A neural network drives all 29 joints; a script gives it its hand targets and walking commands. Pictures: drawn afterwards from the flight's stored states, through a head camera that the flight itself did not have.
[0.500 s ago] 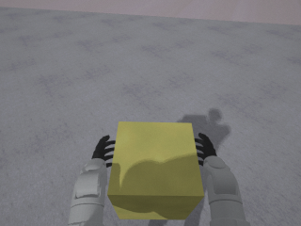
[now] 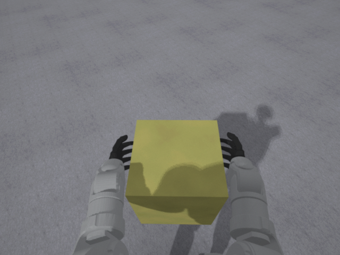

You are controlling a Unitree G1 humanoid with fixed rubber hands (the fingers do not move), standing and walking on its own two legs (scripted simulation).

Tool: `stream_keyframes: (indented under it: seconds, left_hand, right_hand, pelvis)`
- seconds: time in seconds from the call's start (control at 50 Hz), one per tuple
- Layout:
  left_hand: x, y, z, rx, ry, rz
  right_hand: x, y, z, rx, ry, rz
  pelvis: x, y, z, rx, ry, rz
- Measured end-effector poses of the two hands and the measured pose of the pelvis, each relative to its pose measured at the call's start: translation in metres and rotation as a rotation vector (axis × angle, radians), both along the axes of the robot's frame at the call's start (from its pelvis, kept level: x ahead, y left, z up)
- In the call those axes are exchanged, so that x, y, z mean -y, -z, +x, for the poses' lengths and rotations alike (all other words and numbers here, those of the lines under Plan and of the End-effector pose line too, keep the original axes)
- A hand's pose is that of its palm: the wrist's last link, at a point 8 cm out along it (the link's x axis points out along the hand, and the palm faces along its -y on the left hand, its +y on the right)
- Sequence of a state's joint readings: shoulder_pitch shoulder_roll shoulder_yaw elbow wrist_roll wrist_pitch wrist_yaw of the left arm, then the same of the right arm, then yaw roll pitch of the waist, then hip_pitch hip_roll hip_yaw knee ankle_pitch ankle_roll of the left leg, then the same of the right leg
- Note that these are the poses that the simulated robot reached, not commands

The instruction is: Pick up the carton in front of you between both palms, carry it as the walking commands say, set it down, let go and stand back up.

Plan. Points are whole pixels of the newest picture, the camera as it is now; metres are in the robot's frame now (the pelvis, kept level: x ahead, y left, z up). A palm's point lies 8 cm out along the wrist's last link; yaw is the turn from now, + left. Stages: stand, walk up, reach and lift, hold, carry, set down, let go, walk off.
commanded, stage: set down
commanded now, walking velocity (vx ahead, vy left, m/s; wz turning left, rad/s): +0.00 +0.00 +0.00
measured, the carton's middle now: (176, 175) +0.34 -0.02 -0.06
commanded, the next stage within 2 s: none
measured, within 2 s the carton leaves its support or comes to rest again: neither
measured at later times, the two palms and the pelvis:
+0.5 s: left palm (134, 177) +0.40 +0.12 -0.18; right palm (221, 182) +0.37 -0.17 -0.19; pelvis -0.04 -0.01 -0.11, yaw +1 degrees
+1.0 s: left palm (146, 184) +0.44 +0.10 -0.34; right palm (218, 191) +0.39 -0.19 -0.34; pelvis -0.05 +0.00 -0.24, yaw +2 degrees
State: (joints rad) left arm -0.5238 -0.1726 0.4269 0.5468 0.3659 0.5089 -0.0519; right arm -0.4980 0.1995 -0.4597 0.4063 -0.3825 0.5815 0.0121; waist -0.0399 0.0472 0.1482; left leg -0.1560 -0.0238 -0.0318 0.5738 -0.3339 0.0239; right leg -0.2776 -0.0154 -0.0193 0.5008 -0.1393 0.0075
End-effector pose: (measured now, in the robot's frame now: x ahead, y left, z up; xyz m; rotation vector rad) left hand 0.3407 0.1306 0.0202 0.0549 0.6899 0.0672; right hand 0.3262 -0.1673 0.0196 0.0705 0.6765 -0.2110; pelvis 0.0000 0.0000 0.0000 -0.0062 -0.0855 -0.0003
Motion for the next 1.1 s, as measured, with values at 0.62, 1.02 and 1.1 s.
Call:
stream_keyframes:
  seconds: [0.62, 1.02, 1.1]
  left_hand:
    - [0.014, 0.230, 0.076, 0.018, 0.068, -0.028]
    - [0.029, 0.364, 0.105, -0.012, 0.115, -0.022]
    - [0.030, 0.389, 0.110, -0.017, 0.119, -0.019]
  right_hand:
    - [0.012, 0.233, 0.048, 0.024, 0.092, 0.002]
    - [0.025, 0.362, 0.068, -0.009, 0.115, -0.025]
    - [0.027, 0.386, 0.072, -0.015, 0.116, -0.028]
  pelvis:
    - [0.004, 0.143, -0.038, -0.740, -0.013, 0.006]
    - [-0.004, 0.244, -0.054, -0.919, -0.025, 0.007]
    - [-0.003, 0.262, -0.058, -0.927, -0.035, 0.002]
